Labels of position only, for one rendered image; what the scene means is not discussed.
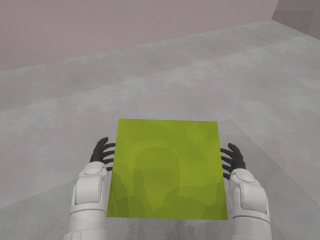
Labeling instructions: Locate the left robot forearm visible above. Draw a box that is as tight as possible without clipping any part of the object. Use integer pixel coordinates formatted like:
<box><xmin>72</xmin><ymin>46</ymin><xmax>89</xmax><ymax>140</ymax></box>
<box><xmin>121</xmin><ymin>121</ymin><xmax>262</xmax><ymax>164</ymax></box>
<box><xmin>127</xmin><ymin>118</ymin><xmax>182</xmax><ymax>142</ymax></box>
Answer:
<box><xmin>63</xmin><ymin>161</ymin><xmax>109</xmax><ymax>240</ymax></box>

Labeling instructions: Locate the left robot hand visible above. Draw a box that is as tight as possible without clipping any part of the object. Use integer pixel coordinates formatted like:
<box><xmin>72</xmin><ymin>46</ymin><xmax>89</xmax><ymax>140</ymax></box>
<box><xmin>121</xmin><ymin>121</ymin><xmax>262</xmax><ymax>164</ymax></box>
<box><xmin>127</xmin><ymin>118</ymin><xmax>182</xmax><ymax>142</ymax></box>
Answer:
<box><xmin>89</xmin><ymin>137</ymin><xmax>116</xmax><ymax>171</ymax></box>

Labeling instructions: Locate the carton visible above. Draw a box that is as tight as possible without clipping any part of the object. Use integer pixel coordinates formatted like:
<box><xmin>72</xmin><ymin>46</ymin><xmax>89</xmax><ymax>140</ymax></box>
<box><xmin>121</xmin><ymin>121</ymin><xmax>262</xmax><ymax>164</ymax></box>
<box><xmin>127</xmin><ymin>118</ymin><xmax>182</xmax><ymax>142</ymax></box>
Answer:
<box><xmin>106</xmin><ymin>118</ymin><xmax>228</xmax><ymax>220</ymax></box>

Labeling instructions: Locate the right robot hand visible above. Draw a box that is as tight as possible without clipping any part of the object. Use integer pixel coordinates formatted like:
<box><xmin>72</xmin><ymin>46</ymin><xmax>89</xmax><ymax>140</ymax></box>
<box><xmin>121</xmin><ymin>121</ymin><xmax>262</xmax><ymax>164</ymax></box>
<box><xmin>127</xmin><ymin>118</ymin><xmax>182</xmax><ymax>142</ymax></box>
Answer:
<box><xmin>220</xmin><ymin>143</ymin><xmax>246</xmax><ymax>180</ymax></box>

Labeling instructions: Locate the right robot forearm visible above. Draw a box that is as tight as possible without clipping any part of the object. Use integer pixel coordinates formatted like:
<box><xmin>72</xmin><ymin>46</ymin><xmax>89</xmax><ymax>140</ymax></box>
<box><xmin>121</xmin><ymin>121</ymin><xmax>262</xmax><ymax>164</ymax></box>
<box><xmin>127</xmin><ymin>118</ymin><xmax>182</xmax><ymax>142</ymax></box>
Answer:
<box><xmin>228</xmin><ymin>168</ymin><xmax>272</xmax><ymax>240</ymax></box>

